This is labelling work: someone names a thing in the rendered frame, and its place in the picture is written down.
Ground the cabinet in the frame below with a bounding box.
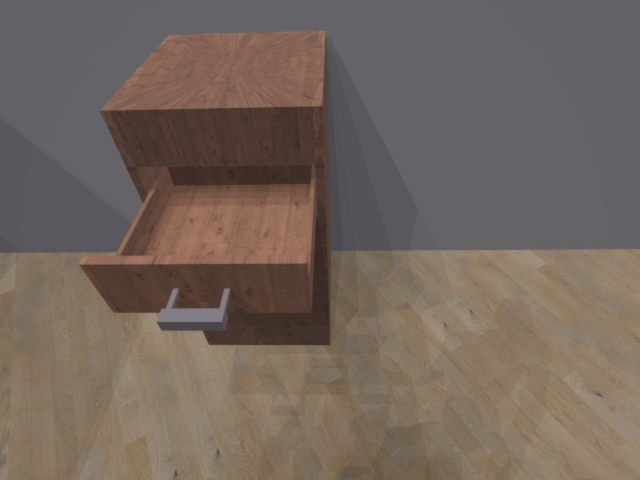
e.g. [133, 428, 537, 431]
[100, 30, 331, 345]

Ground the drawer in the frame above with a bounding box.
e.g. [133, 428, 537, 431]
[79, 164, 317, 313]

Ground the handle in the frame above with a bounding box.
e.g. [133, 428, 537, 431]
[157, 288, 231, 331]

